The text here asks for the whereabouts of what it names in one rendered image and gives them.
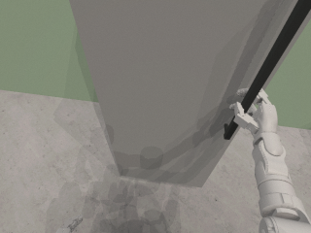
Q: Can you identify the right robot hand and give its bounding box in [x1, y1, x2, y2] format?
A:
[229, 87, 278, 139]

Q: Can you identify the right robot forearm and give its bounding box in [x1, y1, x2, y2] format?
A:
[252, 132, 311, 225]

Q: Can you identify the robot right upper arm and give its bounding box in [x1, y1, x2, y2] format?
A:
[259, 216, 311, 233]

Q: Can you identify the handle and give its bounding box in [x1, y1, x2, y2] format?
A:
[224, 0, 311, 140]

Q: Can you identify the left robot hand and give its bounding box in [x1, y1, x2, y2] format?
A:
[55, 215, 84, 233]

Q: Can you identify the fridge door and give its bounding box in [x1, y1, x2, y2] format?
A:
[69, 0, 311, 188]

